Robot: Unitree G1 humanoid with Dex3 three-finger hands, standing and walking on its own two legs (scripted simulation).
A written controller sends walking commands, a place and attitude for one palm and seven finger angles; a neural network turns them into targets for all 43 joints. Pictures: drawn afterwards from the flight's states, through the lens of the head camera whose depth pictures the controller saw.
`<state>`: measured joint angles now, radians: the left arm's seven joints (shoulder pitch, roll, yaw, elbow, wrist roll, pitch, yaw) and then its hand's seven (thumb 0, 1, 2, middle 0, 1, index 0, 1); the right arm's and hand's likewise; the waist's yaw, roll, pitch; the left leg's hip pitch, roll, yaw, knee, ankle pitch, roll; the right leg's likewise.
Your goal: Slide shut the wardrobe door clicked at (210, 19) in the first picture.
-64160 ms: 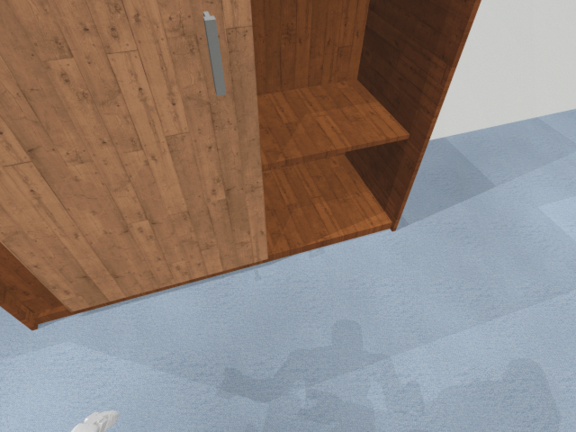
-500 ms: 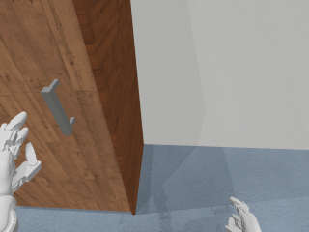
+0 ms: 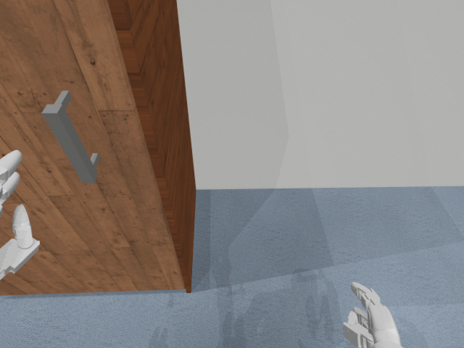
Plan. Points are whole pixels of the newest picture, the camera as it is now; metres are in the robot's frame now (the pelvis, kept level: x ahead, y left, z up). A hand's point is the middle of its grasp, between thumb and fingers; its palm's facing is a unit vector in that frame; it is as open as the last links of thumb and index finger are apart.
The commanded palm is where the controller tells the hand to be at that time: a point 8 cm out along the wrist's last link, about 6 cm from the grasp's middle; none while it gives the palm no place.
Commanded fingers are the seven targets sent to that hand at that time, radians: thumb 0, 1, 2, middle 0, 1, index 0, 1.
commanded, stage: step back with the hand held close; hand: left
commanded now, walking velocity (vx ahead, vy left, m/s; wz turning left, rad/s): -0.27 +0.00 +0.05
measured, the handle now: (77, 139) +0.40 +0.30 +0.14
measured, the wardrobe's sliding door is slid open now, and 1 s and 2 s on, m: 0.00 0.00 0.00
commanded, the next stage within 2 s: stop stepping back and stand still in 0.60 s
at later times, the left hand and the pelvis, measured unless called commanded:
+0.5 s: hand out of the picture +0.08 +0.32 +0.17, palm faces +0.54 -0.74 -0.41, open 7.4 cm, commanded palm +0.00 +0.34 +0.18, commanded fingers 0.00 0.90 0.90 -0.20 -0.30 -0.20 -0.30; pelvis -0.10 +0.03 -0.01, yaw +7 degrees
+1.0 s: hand out of the picture -0.03 +0.33 +0.19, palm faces +0.36 -0.84 -0.39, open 7.4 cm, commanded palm -0.08 +0.37 +0.18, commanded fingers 0.00 0.90 0.90 -0.20 -0.30 -0.20 -0.30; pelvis -0.22 +0.08 +0.01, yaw -1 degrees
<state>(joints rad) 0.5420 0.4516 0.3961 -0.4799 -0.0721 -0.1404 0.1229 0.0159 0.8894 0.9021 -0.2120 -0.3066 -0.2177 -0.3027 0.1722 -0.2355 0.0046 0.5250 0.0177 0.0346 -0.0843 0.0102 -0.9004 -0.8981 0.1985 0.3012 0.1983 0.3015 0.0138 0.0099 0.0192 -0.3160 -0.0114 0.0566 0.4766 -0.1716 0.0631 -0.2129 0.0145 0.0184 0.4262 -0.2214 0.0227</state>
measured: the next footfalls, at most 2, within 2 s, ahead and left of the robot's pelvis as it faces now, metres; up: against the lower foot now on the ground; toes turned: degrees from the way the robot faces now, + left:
right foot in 0.60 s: -0.13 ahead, -0.11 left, +0.00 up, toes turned +6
left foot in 0.76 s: -0.06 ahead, +0.13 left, +0.00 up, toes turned +2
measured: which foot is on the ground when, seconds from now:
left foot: down 0.00-0.60, up 0.62-0.74, down 0.76-1.00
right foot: down 0.00-0.40, up 0.42-0.58, down 0.60-0.76, up 0.78-1.00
